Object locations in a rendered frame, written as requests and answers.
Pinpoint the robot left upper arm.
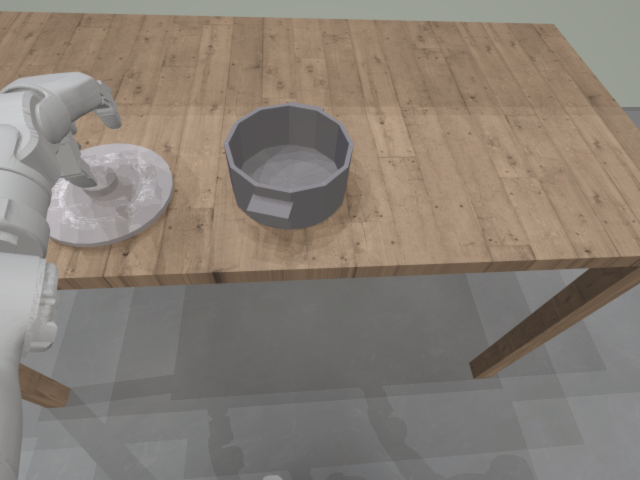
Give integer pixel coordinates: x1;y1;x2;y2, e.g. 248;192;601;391
0;252;60;480

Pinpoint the left robot hand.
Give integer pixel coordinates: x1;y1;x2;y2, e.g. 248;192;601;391
2;72;122;188

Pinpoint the left robot forearm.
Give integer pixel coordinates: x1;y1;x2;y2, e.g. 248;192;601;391
0;83;71;259

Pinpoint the table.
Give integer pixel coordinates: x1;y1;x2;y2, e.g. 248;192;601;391
0;11;640;408

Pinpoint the pot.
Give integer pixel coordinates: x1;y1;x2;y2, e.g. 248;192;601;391
224;102;354;230

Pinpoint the lid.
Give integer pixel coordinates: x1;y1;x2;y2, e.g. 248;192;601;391
46;143;174;247

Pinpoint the knob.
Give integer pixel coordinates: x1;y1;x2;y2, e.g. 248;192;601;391
82;166;119;197

